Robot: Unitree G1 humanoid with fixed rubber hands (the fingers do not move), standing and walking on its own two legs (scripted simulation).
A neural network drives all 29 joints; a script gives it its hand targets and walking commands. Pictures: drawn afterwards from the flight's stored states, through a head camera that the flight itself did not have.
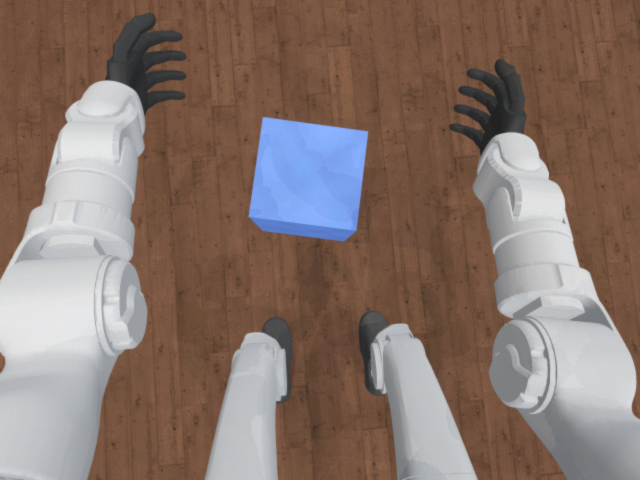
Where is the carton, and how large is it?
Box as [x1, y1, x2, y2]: [249, 117, 367, 240]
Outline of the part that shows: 263,117 249,217 263,230 344,240 356,230 367,131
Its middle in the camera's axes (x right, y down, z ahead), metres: -0.03 -0.12 +0.88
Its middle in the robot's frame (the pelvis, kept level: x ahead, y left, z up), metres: +0.53 +0.00 -0.53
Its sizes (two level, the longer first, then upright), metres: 0.210 0.200 0.250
